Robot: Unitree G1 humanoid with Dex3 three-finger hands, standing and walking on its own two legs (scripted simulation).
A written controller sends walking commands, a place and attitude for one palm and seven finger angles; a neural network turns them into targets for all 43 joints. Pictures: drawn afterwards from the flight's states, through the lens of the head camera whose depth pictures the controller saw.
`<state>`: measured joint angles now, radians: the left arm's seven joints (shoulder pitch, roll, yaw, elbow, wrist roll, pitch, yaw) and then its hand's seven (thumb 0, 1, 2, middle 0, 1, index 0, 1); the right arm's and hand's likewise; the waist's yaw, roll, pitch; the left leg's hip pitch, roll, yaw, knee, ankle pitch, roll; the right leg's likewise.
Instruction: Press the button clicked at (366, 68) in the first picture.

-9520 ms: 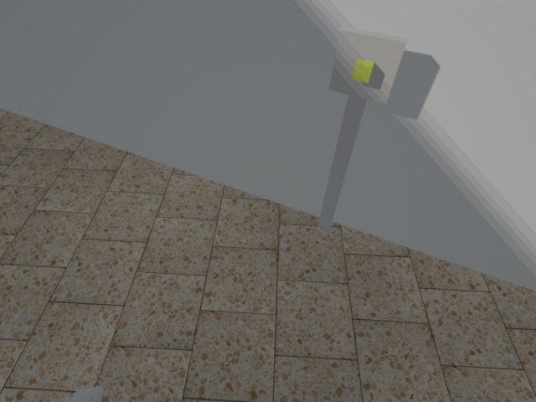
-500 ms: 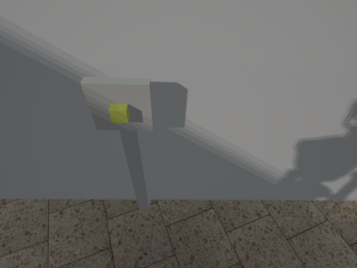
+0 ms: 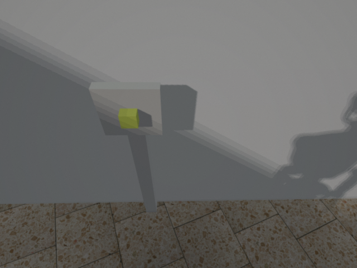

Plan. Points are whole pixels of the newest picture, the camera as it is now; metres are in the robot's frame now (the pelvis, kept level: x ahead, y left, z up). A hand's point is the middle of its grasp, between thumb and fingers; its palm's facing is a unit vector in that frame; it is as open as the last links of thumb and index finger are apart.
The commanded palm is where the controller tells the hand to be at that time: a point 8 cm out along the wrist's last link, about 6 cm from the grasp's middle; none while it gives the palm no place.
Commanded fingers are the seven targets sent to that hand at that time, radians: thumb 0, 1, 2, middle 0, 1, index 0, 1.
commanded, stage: look again from close up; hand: left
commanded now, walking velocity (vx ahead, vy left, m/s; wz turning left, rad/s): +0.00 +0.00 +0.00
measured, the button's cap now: (129, 117) +0.49 +0.17 +0.04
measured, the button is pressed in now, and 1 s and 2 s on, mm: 0 0 0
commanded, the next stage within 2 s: raise the hand and make a fist in 0.62 s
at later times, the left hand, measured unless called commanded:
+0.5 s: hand out of the picture -0.01 +0.13 -0.18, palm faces +0.03 -0.99 -0.16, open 7.4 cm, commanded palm none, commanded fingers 0.00 0.90 0.90 -0.20 -0.30 -0.20 -0.30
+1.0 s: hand (135, 232) +0.20 +0.11 +0.00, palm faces +0.13 -0.99 -0.03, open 6.4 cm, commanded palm +0.11 +0.17 -0.05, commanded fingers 0.00 0.90 0.90 -0.61 -0.75 -0.61 -0.75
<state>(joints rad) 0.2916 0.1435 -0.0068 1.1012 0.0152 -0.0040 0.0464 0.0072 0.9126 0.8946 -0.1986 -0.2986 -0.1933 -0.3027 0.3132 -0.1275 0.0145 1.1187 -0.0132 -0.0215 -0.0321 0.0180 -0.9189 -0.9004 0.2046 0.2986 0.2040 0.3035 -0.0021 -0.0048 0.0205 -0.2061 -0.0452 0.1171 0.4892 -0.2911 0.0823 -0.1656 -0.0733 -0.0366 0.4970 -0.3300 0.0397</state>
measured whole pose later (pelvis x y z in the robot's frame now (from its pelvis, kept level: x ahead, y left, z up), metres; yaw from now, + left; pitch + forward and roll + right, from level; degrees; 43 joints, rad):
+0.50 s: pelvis +0.01 -0.03 +0.00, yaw +0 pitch +0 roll +0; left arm 0.31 0.13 -0.01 1.12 0.02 -0.01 0.04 0.01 0.91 0.89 -0.20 -0.30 -0.19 -0.30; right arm 0.27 -0.14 0.01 1.15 -0.01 -0.01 -0.04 0.01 -0.92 -0.90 0.20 0.30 0.20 0.30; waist 0.00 -0.02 0.04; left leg -0.18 -0.01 0.10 0.48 -0.30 0.04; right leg -0.13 -0.03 -0.06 0.47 -0.34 0.01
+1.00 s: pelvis -0.03 -0.06 -0.04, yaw +2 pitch +9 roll +1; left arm 0.35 0.14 0.07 0.12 -0.18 -0.38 -0.07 0.03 0.95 0.89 -0.36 -0.48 -0.36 -0.49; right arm 0.20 -0.25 -0.07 0.71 0.00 -0.25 -0.03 0.02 -0.91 -0.90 0.21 0.30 0.20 0.30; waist -0.03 0.01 -0.14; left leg -0.60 0.02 0.06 0.82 -0.38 0.00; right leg -0.56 -0.03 -0.09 0.86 -0.46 -0.04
